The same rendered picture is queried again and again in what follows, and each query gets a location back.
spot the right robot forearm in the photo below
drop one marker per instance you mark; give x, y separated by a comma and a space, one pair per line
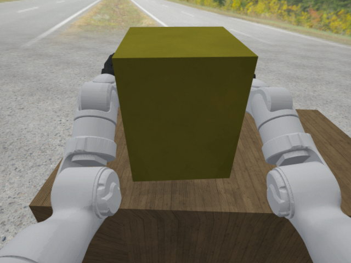
284, 139

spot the pedestal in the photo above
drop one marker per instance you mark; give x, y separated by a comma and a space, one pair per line
225, 220

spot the left robot upper arm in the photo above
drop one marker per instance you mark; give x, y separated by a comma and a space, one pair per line
82, 198

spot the right robot upper arm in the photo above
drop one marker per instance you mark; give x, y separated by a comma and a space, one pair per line
308, 196

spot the carton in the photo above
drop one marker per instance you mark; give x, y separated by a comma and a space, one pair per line
183, 93

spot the robot left hand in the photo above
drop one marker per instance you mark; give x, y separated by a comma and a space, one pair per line
108, 66

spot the left robot forearm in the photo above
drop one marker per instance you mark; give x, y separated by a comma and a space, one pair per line
92, 142

